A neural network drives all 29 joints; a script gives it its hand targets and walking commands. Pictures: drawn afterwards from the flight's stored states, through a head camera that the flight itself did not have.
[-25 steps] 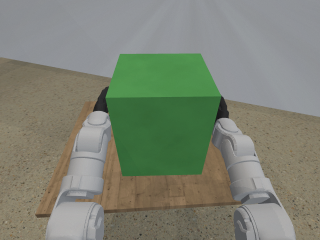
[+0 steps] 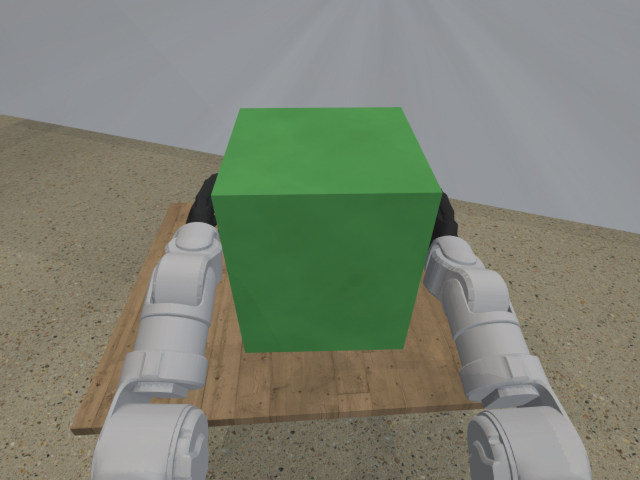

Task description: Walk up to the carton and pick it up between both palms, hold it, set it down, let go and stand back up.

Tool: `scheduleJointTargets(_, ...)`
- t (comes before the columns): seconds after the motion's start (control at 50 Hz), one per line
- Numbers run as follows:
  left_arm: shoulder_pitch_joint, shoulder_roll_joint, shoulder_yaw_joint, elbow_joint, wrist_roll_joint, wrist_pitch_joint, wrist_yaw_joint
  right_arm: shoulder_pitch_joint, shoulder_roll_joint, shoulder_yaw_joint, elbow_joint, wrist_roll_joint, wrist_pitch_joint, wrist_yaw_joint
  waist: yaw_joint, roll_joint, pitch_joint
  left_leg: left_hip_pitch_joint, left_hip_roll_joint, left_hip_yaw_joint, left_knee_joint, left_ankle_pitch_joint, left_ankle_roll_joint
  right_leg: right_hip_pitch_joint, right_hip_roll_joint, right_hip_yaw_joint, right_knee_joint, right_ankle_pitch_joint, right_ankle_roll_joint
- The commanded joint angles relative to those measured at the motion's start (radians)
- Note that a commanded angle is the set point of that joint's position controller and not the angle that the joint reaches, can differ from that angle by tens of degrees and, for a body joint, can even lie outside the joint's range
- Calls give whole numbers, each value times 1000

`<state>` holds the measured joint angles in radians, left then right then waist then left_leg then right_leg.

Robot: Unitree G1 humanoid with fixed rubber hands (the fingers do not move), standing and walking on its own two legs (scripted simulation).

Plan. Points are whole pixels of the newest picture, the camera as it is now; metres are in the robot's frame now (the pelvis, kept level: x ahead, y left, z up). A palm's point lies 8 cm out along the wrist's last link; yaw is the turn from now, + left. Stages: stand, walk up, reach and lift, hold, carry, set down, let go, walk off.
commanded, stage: hold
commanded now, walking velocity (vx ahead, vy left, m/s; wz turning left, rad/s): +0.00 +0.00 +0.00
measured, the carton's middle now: (322, 230) +0.37 +0.00 +0.18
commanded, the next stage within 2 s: none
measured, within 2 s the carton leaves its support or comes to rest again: neither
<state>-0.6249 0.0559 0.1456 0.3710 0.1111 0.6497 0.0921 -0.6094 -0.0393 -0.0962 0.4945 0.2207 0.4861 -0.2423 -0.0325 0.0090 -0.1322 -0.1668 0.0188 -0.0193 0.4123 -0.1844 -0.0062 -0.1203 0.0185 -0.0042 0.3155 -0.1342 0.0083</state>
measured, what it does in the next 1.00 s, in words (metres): stands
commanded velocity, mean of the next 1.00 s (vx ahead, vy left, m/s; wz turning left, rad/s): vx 0.00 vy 0.00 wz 0.00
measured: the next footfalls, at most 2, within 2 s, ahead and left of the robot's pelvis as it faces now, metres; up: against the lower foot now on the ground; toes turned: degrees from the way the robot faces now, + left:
none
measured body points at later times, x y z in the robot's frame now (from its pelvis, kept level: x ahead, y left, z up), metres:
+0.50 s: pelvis +0.00 +0.00 +0.00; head -0.08 +0.01 +0.44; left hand +0.37 +0.15 +0.19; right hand +0.37 -0.15 +0.17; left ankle +0.03 +0.12 -0.75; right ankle +0.03 -0.12 -0.75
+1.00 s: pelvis +0.00 +0.00 +0.00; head -0.08 +0.01 +0.44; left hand +0.37 +0.15 +0.19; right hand +0.37 -0.15 +0.17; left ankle +0.03 +0.12 -0.75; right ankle +0.03 -0.12 -0.75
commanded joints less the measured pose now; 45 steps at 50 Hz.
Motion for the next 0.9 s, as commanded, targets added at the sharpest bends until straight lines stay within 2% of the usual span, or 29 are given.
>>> scheduleJointTargets(0.0,-725,-773,-354,-214,-52,-44,-178,-1033,660,475,-353,123,-95,123,-23,-34,-246,143,-55,-29,-102,162,12,122,43,-3,-71,86,21)
scheduleJointTargets(0.88,-724,-779,-348,-208,-51,-42,-179,-1036,661,473,-351,118,-98,125,-23,-35,-242,140,-55,-28,-106,154,14,118,41,-2,-73,75,24)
